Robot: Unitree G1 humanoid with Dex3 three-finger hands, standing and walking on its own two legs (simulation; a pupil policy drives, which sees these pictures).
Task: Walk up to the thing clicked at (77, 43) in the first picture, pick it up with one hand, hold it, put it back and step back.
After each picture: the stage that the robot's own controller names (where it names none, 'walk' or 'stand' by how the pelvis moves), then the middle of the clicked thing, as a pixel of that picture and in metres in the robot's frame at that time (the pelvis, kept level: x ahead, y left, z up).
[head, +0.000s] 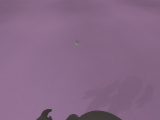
stand; (76, 42) +1.74 +0.41 -0.72
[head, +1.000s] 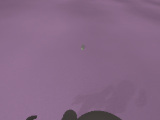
walk; (82, 47) +1.62 +0.17 -0.70
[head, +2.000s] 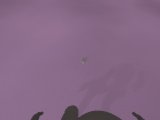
walk; (83, 60) +1.06 +0.11 -0.70
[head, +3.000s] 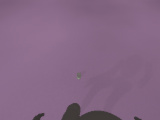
walk; (79, 75) +0.67 +0.17 -0.69
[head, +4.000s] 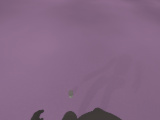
stand; (70, 93) +0.45 +0.19 -0.71
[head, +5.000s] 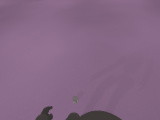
stand; (75, 99) +0.37 +0.20 -0.71
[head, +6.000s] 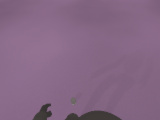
stand; (73, 101) +0.33 +0.19 -0.71
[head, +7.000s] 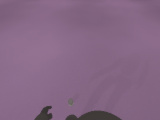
stand; (70, 102) +0.34 +0.22 -0.72
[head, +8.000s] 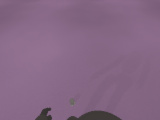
stand; (72, 102) +0.34 +0.22 -0.73
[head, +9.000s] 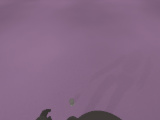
stand; (71, 102) +0.33 +0.23 -0.73
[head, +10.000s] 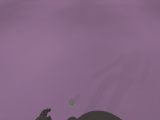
stand; (71, 102) +0.32 +0.22 -0.73
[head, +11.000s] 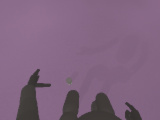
go down; (69, 81) +0.38 +0.21 -0.56
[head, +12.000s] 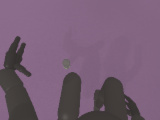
go down; (66, 64) +0.43 +0.22 -0.32
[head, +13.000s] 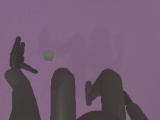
close in; (48, 56) +0.42 +0.25 -0.25
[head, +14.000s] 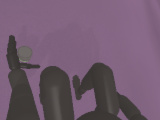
close; (24, 54) +0.41 +0.27 -0.23
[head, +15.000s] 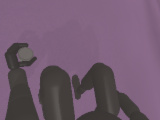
lift; (25, 55) +0.40 +0.27 -0.23
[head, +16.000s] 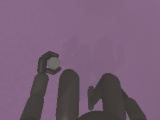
lift; (53, 64) +0.34 +0.26 -0.10
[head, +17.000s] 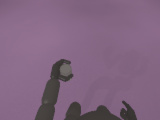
lift; (66, 73) +0.32 +0.17 +0.05
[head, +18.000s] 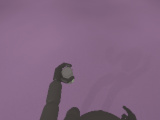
hold; (68, 75) +0.32 +0.17 +0.01
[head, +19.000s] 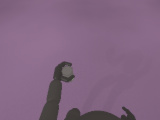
hold; (68, 74) +0.32 +0.17 +0.02
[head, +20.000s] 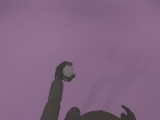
crouch; (69, 74) +0.33 +0.16 +0.01
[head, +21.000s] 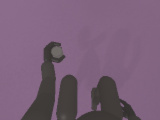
crouch; (58, 54) +0.44 +0.21 -0.09
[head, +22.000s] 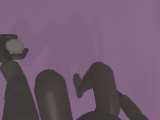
lower; (16, 49) +0.44 +0.29 -0.23
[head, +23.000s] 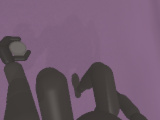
lower; (19, 50) +0.42 +0.28 -0.23
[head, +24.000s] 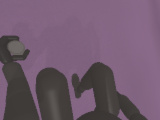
lower; (17, 50) +0.43 +0.29 -0.23
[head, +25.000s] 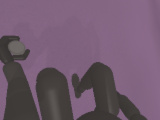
lower; (18, 50) +0.43 +0.29 -0.23
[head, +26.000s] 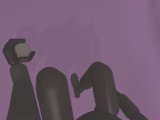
loosen; (23, 51) +0.42 +0.26 -0.23
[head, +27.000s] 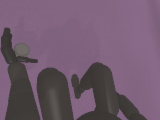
withdraw; (22, 51) +0.43 +0.28 -0.23
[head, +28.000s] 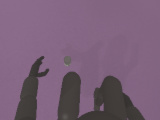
walk; (67, 61) +0.45 +0.21 -0.32
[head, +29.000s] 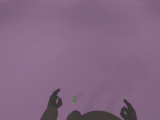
stand; (74, 99) +0.37 +0.17 -0.66
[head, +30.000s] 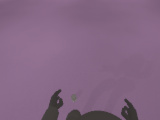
stand; (73, 98) +0.38 +0.19 -0.67
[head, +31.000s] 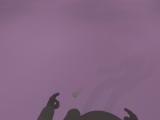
stand; (74, 95) +0.39 +0.18 -0.68
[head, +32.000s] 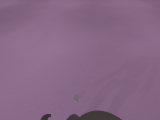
walk; (76, 98) +0.40 +0.18 -0.72
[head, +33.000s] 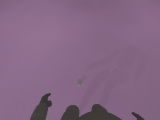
walk; (79, 82) +0.51 +0.11 -0.70
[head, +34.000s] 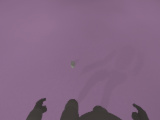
walk; (73, 64) +0.76 +0.27 -0.70
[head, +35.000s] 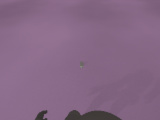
stand; (81, 64) +1.02 +0.21 -0.70
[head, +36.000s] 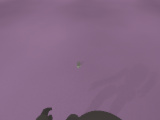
stand; (78, 64) +1.01 +0.24 -0.73
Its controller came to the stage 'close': yes
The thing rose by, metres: 0.73
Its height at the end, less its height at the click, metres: +0.00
